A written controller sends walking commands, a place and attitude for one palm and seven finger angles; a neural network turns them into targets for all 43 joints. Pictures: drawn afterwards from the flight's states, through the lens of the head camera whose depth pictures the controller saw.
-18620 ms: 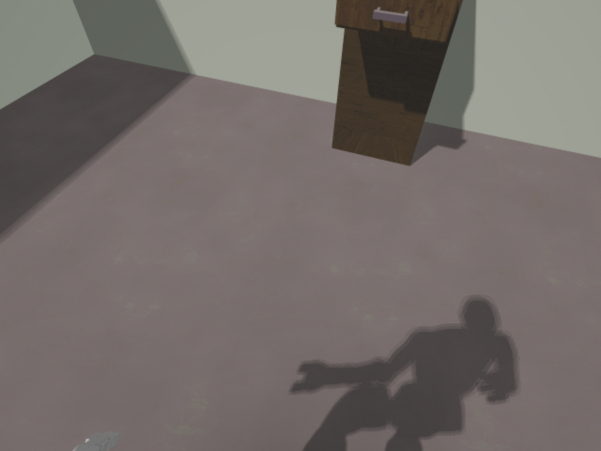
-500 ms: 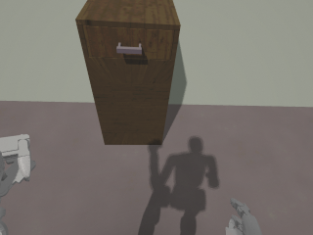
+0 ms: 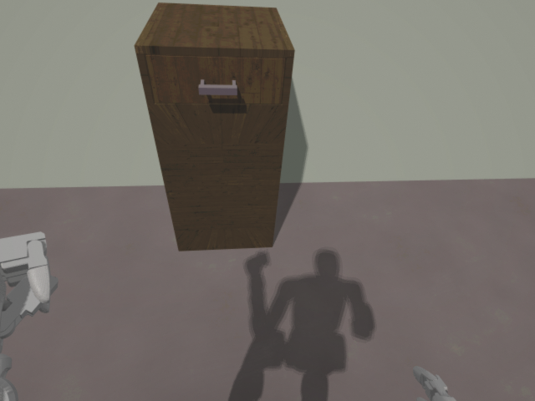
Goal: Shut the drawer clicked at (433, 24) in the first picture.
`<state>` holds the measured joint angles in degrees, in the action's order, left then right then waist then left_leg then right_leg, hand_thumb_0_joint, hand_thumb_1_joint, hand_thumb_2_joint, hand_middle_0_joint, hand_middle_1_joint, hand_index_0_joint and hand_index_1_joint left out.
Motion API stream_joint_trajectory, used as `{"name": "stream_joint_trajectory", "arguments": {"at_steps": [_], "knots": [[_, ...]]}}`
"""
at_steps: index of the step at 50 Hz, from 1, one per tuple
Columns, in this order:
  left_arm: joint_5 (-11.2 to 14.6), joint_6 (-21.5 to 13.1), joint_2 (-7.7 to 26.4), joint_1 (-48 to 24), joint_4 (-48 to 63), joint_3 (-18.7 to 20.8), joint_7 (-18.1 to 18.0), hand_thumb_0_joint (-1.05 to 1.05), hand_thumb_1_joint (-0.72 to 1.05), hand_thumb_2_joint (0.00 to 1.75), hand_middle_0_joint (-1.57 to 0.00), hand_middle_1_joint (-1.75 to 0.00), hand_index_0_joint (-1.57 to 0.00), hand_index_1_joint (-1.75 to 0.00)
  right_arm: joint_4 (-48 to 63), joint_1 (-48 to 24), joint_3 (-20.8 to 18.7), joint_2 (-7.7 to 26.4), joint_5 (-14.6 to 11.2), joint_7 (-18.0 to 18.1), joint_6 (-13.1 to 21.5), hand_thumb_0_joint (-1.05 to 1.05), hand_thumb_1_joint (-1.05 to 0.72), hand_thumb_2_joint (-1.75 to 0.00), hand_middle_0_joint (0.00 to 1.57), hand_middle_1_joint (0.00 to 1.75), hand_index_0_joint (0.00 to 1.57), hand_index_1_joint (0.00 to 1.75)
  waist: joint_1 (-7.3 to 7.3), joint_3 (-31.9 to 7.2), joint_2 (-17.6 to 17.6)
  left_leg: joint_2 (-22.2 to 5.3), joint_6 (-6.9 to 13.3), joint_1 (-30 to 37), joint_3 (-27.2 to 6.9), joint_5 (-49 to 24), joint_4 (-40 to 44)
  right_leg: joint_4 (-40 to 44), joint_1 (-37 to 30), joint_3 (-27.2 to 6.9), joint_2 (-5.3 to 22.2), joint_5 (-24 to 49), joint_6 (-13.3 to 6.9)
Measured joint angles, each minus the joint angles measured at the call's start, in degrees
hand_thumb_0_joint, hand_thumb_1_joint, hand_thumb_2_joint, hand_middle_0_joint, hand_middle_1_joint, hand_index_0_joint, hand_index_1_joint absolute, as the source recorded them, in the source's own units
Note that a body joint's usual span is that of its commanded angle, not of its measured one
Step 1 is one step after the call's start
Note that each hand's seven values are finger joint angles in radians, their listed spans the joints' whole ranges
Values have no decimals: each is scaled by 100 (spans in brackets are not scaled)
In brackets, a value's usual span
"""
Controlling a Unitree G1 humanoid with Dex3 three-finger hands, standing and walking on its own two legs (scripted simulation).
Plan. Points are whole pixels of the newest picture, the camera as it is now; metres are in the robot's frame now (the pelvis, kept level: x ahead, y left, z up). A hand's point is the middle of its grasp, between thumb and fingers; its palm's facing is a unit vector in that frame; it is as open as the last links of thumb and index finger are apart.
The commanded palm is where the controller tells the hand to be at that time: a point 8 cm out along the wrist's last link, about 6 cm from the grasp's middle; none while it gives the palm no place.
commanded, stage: stop stepping back and stand still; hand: left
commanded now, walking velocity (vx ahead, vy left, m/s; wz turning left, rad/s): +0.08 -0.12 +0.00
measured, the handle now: (218, 86) +0.92 +0.17 +0.06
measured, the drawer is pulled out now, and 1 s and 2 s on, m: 0.00 0.00 0.00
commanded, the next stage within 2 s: let the arm hang, fingers relaxed in 0.20 s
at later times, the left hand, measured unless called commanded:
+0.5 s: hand out of the picture +0.15 +0.20 -0.11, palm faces +0.09 -0.95 -0.29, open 3.0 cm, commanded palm none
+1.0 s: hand out of the picture -0.03 +0.19 -0.16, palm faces +0.05 -0.98 -0.20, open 6.5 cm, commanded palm none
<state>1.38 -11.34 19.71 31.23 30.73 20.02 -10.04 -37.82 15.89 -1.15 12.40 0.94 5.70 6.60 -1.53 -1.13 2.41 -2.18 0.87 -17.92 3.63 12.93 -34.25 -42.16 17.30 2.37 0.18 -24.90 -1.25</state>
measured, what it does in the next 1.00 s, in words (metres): stands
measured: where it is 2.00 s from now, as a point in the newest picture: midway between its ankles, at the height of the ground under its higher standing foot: outside the picture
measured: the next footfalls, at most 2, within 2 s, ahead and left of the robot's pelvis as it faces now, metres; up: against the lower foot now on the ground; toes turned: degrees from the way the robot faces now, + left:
none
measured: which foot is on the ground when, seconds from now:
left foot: down 0.00-1.00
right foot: down 0.00-1.00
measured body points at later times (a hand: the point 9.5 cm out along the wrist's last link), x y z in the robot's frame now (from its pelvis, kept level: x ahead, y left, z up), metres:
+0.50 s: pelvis +0.01 +0.00 +0.00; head +0.02 -0.01 +0.44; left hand +0.14 +0.25 -0.09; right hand +0.14 -0.25 -0.13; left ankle +0.03 +0.11 -0.72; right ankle +0.01 -0.10 -0.72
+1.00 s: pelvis +0.01 +0.02 +0.02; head +0.03 +0.01 +0.47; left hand -0.03 +0.24 -0.14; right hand +0.00 -0.19 -0.15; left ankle +0.03 +0.11 -0.72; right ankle +0.01 -0.10 -0.72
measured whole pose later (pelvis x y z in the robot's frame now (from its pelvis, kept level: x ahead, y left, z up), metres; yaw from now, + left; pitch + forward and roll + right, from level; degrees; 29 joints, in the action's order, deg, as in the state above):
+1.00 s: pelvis +0.01 +0.02 +0.02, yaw +2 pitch -2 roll +0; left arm -0.3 0.5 8.1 17.7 -67.1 -0.5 -2.0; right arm -64.8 17.2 0.1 7.3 1.0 1.8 -0.9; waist 0.0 3.8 -1.4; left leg 0.1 2.1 -10.7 4.5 11.3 -23.6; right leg -22.8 8.4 5.2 1.6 -12.6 -0.1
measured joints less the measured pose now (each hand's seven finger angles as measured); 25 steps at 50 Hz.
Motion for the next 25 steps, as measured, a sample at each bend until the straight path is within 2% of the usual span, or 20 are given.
{"name": "stream_joint_trajectory", "arguments": {"at_steps": [2,3,6,8,9,10,11,13,15,17,19,21,23,25], "knots": [[-26,-24,128,76,36,112,25,2,89,90,-141,-160,-141,-160,28,-35,19,-153,-3,-78,57,1,-91,-90,20,30,20,30,-104,60,31,28,16,31,5,-3,95,-738,309,-82,-72,-138,20],[-28,-27,189,156,82,151,33,2,89,90,-141,-160,-141,-160,48,-26,41,-227,-11,-127,78,1,-91,-90,20,30,20,30,-140,73,21,26,11,65,-14,-41,211,-837,375,-52,-83,-104,27],[-7,-49,305,519,301,219,35,2,89,90,-141,-160,-141,-160,136,46,147,-370,-11,-243,72,1,-91,-90,20,30,20,30,-137,75,-108,-71,-45,107,-50,-165,469,-158,187,185,-89,-44,40],[-6,-69,389,745,429,259,30,2,89,90,-141,-160,-140,-160,221,95,204,-421,-2,-275,12,1,-90,-90,20,30,20,30,-97,61,-175,-108,-90,4,-54,-71,369,687,-183,280,-85,-5,23],[-13,-87,415,793,457,274,34,2,89,90,-141,-160,-140,-160,247,82,215,-427,-1,-281,-28,1,-90,-90,20,30,20,30,-50,75,-203,-122,-98,-120,-51,113,168,1012,-275,258,-98,265,-39],[-15,-95,387,786,441,247,48,1,89,90,-141,-160,-140,-160,228,29,211,-400,4,-283,-81,1,-90,-90,20,30,20,30,1,127,-280,-134,-73,-249,-112,402,-119,1088,-256,280,-135,752,-122],[-6,-79,325,739,397,182,60,1,89,90,-141,-160,-141,-160,159,-33,194,-361,-6,-285,-125,1,-90,-90,20,30,21,30,59,178,-349,-107,-58,-375,-200,636,-495,1054,-238,294,-163,939,-188],[12,-56,155,630,264,50,72,1,89,90,-141,-160,-141,-160,-6,-120,157,-281,-23,-291,-182,1,-90,-90,20,30,21,30,157,214,-395,5,-57,-537,-277,822,-1126,1079,-291,272,-162,950,-232],[20,-45,9,581,157,-13,59,1,89,90,-141,-160,-141,-160,-82,-159,145,-215,-33,-267,-210,1,-90,-90,20,30,21,30,197,201,-352,70,-48,-467,-207,796,-1095,1176,-375,228,-121,913,-214],[-179,-5,-52,95,-692,-300,298,1,89,90,-141,-160,-141,-160,-252,-186,4,-60,-39,-490,-140,1,-90,-90,20,30,21,30,174,88,-405,85,-64,-477,-83,693,-905,1056,-270,328,-11,826,-167],[-253,432,-205,-553,-2085,-729,563,0,89,90,-139,-159,-139,-159,-335,-242,-70,167,-24,-622,-348,1,-90,-90,20,30,20,30,143,-1,-583,69,-4,-356,-104,216,-532,681,-75,456,67,607,-110],[-312,876,-415,-1104,-3641,-1091,721,0,90,90,-136,-156,-137,-156,-487,-365,-100,292,49,-659,-533,1,-91,-90,20,30,20,30,84,-25,-679,95,-37,-328,-188,525,-454,282,125,530,118,367,-69],[-348,1233,-611,-1468,-5084,-1369,812,0,90,90,-132,-152,-132,-152,-656,-505,-58,241,108,-635,-673,1,-91,-90,20,30,20,30,48,106,-518,160,-32,-307,-123,597,-548,154,127,463,194,296,-52],[-335,1434,-796,-1600,-6236,-1645,873,1,91,90,-126,-147,-126,-147,-779,-552,5,131,119,-601,-716,1,-91,-90,20,30,20,30,-6,255,-337,169,-25,-153,-67,484,-433,229,12,409,198,333,-40]]}}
